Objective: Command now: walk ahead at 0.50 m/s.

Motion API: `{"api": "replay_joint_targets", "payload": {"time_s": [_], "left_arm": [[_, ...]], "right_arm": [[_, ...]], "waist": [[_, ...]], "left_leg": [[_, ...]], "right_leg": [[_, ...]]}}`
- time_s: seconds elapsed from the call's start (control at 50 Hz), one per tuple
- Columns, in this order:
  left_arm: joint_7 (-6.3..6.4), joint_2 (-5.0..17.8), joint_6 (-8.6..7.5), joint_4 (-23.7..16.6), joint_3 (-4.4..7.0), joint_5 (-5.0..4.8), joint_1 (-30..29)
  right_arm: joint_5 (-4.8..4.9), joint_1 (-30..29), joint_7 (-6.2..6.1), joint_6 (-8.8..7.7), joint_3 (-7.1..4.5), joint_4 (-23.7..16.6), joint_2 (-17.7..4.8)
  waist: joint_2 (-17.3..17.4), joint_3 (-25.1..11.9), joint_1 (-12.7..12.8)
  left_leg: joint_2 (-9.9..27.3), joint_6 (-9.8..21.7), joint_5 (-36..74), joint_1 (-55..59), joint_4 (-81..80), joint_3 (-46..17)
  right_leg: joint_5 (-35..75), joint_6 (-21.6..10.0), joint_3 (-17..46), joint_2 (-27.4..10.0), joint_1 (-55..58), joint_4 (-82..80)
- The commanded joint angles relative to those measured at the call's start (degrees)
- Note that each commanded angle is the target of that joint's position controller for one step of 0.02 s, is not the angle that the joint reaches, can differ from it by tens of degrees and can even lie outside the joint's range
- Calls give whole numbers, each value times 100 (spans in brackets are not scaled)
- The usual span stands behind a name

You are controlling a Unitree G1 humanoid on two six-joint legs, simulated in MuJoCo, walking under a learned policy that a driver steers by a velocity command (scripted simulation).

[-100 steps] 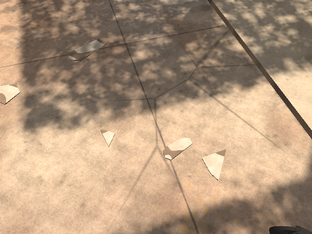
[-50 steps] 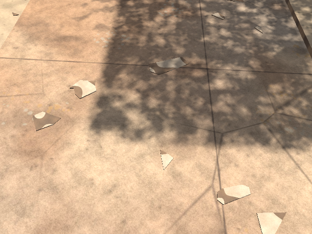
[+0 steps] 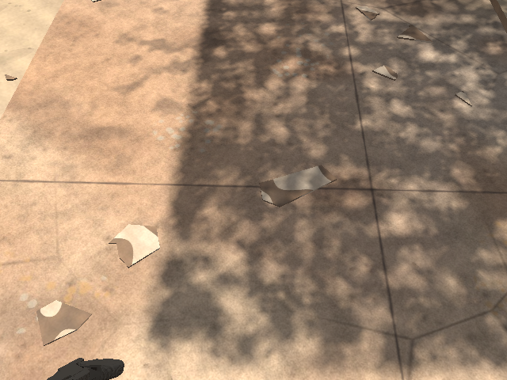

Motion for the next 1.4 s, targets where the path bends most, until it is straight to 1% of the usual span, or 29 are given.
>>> {"api": "replay_joint_targets", "payload": {"time_s": [0.02, 0.06, 0.08, 0.1, 0.12, 0.14, 0.2, 0.28, 0.4, 0.5, 0.56, 0.6, 0.62, 0.64, 0.66, 0.68, 0.7, 0.76, 0.9, 1.04, 1.1, 1.14, 1.16, 1.18, 1.2, 1.22, 1.24, 1.28, 1.4], "left_arm": [[-75, 587, -103, -515, 154, -5, -401], [-25, 892, -96, -267, 324, 14, 597], [35, 1196, -78, -41, 444, 44, 1563], [65, 1807, -53, 49, 586, 156, 2172], [48, 1407, -31, 115, 486, 53, 2350], [59, 1116, -28, 81, 372, 19, 1981], [55, 691, -52, -22, 239, 129, 1059], [51, 789, -172, 118, 284, 98, 983], [181, 990, -85, 403, 332, 31, 1399], [211, 1113, 53, 711, 382, -39, 1858], [254, 1191, 153, 794, 421, -68, 1828], [269, 1048, 197, 752, 350, -30, 1677], [270, 661, 181, 585, 194, 127, 1740], [237, 95, 69, 547, 50, 10, 2506], [225, 799, 2, 637, 207, -133, 2095], [217, 1027, -28, 474, 298, -222, 1610], [248, 956, -21, 432, 296, -184, 1382], [252, 672, 161, 495, 330, -130, 1549], [172, 366, 284, 163, 282, -64, 862], [-80, 298, 267, -404, 217, -53, -238], [-120, 586, 315, -448, 376, -58, 225], [-19, 1129, 356, -55, 701, -84, 1838], [112, 1716, 413, 76, 864, -98, 2331], [68, 1943, 304, -169, 826, -70, 2000], [14, 1384, 213, -209, 662, -48, 1991], [10, 1168, 138, -184, 596, -25, 1806], [13, 1024, 104, -219, 551, -36, 1430], [64, 757, 90, -385, 452, 50, 975], [271, 938, 80, -257, 482, 8, 1325]], "right_arm": [[26, 86, -61, 47, -263, -160, -1050], [-4, -60, -86, 119, -256, -171, -1084], [-77, -30, -110, 130, -160, -254, -888], [-99, 691, -62, 24, 46, -421, -238], [-59, 578, -29, -107, 50, -315, -342], [106, 27, 11, -186, -94, -468, -855], [-7, -571, -22, -160, -116, -604, -749], [-62, -447, -55, 51, -65, -543, -433], [-78, -1663, 22, -56, 23, -844, -236], [-17, -2372, 164, -127, 29, -1120, -320], [-33, -2168, 211, -178, -40, -1133, -509], [-71, -789, 135, -209, -267, -752, -931], [-145, 240, 61, -188, -389, -605, -1383], [-160, 346, 83, -141, -432, -509, -1629], [-113, 247, 80, -139, -281, -593, -1010], [-100, -111, 56, -151, -210, -608, -797], [-118, -498, 54, -165, -169, -632, -681], [-194, -1004, 58, -266, -124, -574, -389], [-201, -971, -68, -281, -237, -299, -674], [-31, -471, -130, -31, -350, -51, -969], [37, -646, -178, 107, -420, -109, -1198], [56, -800, -205, 163, -383, -175, -1154], [-157, -567, -198, 102, -219, -356, -611], [-156, -350, -124, -118, -42, -621, -194], [63, -1052, -35, -312, -157, -723, -744], [173, -1332, 1, -419, -159, -832, -787], [63, -1320, -44, -461, -156, -756, -721], [-108, -1155, -65, -355, -233, -661, -819], [-188, -1744, -56, -157, -121, -856, -425]], "waist": [[576, 220, 234], [657, -465, 819], [499, -1243, 1212], [-757, -2223, 1031], [-1165, -2622, 1150], [-737, -1677, 1163], [-139, -385, 641], [-172, -192, 380], [-46, 132, 761], [-68, 307, 972], [-171, 166, 721], [-79, -730, 1], [640, -1711, -326], [2149, -2332, 100], [1374, -1922, -177], [1119, -1140, -127], [753, -755, 57], [885, -299, 451], [555, 151, 428], [449, 458, 93], [731, -14, 525], [560, -846, 1418], [-589, -1255, 1318], [-1242, -2036, 824], [-428, -1848, 1204], [-272, -1116, 1103], [226, -688, 810], [54, -448, 467], [-47, -172, 614]], "left_leg": [[1843, 797, 2655, 141, 140, -752], [1557, 595, 4454, 120, 1439, -496], [1277, 405, 3911, -677, 2790, -292], [407, -37, 1506, -3071, 5155, -58], [1, -84, -1534, -4019, 6060, -824], [369, -11, -1347, -4607, 6438, -966], [1071, -3, -138, -4112, 5501, -666], [1186, -214, 423, -3782, 4864, -583], [1016, -311, 2218, -3832, 2678, -350], [842, -139, 2024, -3964, 1886, -340], [686, 71, 1368, -3457, 1628, -298], [541, 346, 1457, -1327, 1484, -141], [1693, 694, 1568, 458, 1713, -1350], [2773, 1455, 207, 2003, 1008, -3852], [2618, 1244, -564, 1635, 622, -3892], [2480, 1009, -457, 954, 496, -3028], [2282, 902, 49, 241, 329, -2451], [1897, 817, 1000, -883, -209, -1276], [1723, 796, 2081, -930, -561, 244], [2039, 643, 2832, 181, -200, 858], [2047, 452, 5368, 458, 954, 1082], [1698, 141, 5267, -424, 3223, 1265], [1173, -169, 1888, -2329, 5200, 1264], [20, -367, -1786, -4156, 6737, -9], [353, -227, -1489, -4797, 6910, -790], [587, -78, -973, -4961, 6571, -713], [844, -58, -541, -4664, 6029, -708], [1072, -142, -99, -3940, 5390, -742], [909, -587, 1432, -3840, 3440, -481]], "right_leg": [[-523, -213, -39, 122, 116, -259], [-739, -477, -379, 487, 1594, -419], [-515, -733, -9, 89, 3237, -142], [-1372, -1662, 2586, -1446, 5669, -253], [-2066, -1897, 4249, -1806, 6048, -1225], [-2427, -1575, 3519, -1628, 5415, -1369], [-1184, -1249, 1795, -987, 3178, -1838], [-467, -1390, 1060, -807, 2462, -2373], [-302, -1118, 270, -515, 2678, -2515], [-299, -1064, 380, -894, 3528, -2183], [494, -919, 576, -1041, 3866, -1655], [1477, -654, 294, -554, 3354, -51], [-197, -416, 18, -111, 2166, 1803], [-3712, -119, 150, 801, 73, 3512], [-3751, -141, 783, 513, -476, 4096], [-3211, -184, 682, 267, -759, 4145], [-2713, -148, 556, 7, -577, 3964], [-1998, -46, 577, -316, 106, 3505], [-493, 104, 399, -320, -306, 1917], [-561, -206, -259, -106, -427, 537], [-1404, -539, -705, 408, 518, 519], [-1176, -932, -666, 838, 2853, 15], [-1292, -1420, 1280, -280, 4561, -148], [-2416, -2487, 4603, -1399, 5764, -1181], [-2513, -2184, 4396, -1386, 5684, -1609], [-2144, -1956, 3544, -1203, 4994, -1608], [-1532, -1742, 2881, -921, 4149, -1588], [-604, -1600, 2207, -595, 3142, -1756], [204, -1409, 1248, -175, 2467, -1957]]}}
Velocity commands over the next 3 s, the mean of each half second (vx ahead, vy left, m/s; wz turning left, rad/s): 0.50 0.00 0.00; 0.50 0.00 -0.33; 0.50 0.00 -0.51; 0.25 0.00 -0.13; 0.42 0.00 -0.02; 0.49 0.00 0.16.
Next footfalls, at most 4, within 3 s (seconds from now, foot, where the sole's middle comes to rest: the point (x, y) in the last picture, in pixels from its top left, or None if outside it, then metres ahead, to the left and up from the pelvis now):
0.08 right None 0.24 -0.13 -0.77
0.60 left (201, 361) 0.53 0.12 -0.77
1.14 right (296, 267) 0.78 -0.17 -0.77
1.64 left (265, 178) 1.13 -0.11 -0.77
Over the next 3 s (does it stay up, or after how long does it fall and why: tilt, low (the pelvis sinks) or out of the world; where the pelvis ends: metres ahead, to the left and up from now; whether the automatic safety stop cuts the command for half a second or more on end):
stays up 1.43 -0.39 -0.01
